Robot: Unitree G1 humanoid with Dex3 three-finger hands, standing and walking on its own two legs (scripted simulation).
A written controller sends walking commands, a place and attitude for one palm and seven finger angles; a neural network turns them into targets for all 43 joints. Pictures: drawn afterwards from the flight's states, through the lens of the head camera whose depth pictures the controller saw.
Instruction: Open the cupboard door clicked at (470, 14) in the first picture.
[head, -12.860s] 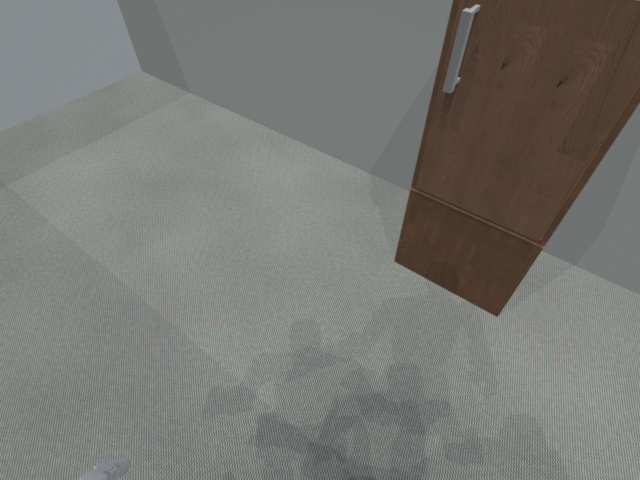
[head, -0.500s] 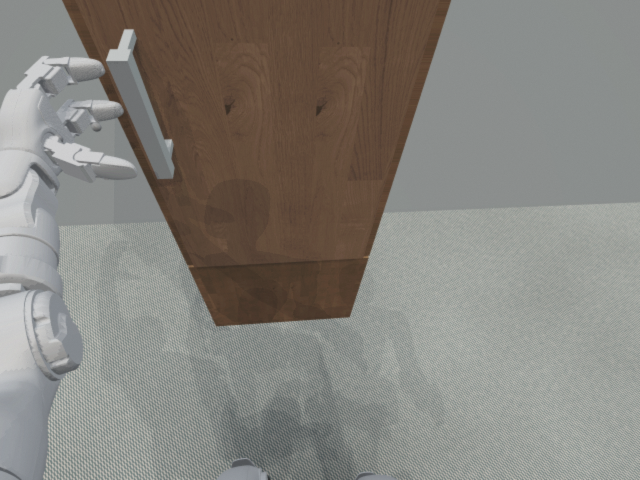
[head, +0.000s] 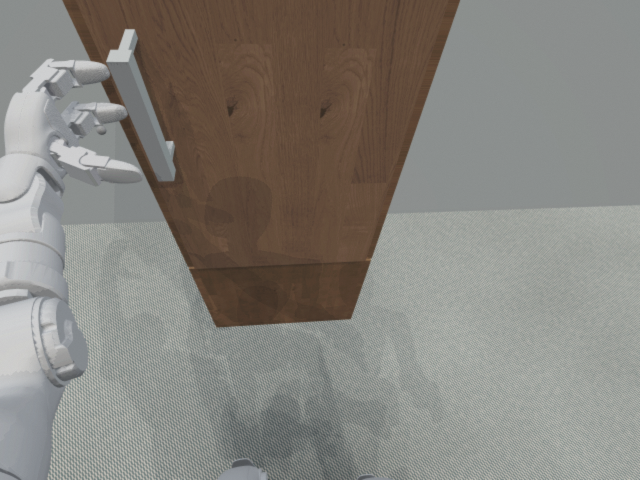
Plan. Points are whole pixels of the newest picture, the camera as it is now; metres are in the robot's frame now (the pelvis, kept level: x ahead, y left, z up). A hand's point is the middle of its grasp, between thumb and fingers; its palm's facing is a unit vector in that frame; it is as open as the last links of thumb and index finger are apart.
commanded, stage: move the hooked fingers beside the handle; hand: left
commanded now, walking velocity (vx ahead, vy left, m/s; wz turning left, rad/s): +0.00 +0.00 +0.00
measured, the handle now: (149, 113) +0.54 +0.18 +0.14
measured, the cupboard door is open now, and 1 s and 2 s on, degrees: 0 0 0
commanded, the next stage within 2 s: slide the fingers in behind the handle in 0.28 s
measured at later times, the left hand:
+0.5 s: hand (105, 134) +0.49 +0.22 +0.14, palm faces +0.02 -1.00 +0.01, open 14.0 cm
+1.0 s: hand (138, 135) +0.49 +0.18 +0.14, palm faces +0.02 -1.00 +0.01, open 14.0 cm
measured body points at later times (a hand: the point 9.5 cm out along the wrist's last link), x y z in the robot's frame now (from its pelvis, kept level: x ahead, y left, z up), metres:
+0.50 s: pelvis +0.00 +0.00 +0.00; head +0.08 +0.01 +0.44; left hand +0.49 +0.27 +0.14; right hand +0.00 -0.28 -0.11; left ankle +0.03 +0.10 -0.70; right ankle -0.04 -0.12 -0.70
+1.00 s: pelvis -0.01 +0.00 +0.00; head +0.06 +0.01 +0.44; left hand +0.48 +0.23 +0.15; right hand +0.01 -0.27 -0.12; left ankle +0.03 +0.11 -0.70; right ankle -0.04 -0.12 -0.70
